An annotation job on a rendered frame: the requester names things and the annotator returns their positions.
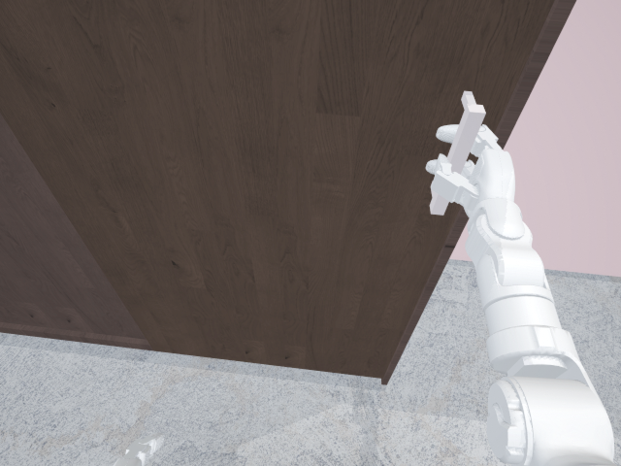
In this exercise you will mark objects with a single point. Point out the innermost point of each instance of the left robot hand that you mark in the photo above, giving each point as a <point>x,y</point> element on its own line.
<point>140,451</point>

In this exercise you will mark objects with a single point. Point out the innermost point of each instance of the right robot forearm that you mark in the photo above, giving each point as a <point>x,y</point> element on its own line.
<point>526,337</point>

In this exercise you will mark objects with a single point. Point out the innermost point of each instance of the robot right upper arm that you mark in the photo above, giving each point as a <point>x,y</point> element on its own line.
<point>547,422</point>

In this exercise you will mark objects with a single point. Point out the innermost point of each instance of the handle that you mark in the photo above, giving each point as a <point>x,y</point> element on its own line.
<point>462,144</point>

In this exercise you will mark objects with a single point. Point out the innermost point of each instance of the right robot hand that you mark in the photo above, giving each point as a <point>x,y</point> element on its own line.
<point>491,177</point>

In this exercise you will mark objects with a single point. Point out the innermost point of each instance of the wardrobe door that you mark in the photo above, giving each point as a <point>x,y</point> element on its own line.
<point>250,175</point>
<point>48,277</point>

